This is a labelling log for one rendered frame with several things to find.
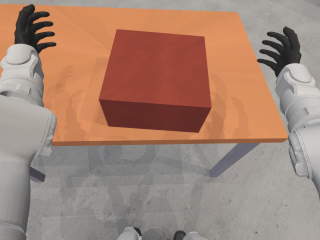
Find robot left upper arm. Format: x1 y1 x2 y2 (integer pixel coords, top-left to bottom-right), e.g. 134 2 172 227
0 94 57 240

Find right robot forearm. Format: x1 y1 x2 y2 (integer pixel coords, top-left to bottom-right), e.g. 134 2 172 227
275 63 320 133

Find robot right upper arm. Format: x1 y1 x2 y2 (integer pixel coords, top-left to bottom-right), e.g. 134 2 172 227
288 125 320 201

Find table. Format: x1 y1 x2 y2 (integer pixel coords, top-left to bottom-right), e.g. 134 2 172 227
0 3 288 183

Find carton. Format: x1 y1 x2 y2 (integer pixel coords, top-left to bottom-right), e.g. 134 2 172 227
99 29 212 133

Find robot right shin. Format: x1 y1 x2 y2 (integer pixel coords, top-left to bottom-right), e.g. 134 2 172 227
183 232 198 239

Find left robot forearm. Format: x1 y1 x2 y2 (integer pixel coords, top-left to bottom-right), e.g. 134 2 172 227
0 43 44 108

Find right robot foot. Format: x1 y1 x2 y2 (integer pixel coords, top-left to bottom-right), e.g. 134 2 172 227
173 230 186 240

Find robot right hand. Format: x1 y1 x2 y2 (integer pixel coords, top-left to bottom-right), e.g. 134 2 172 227
257 26 302 77

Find robot left hand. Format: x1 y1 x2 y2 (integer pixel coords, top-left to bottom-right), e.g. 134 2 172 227
14 4 57 54

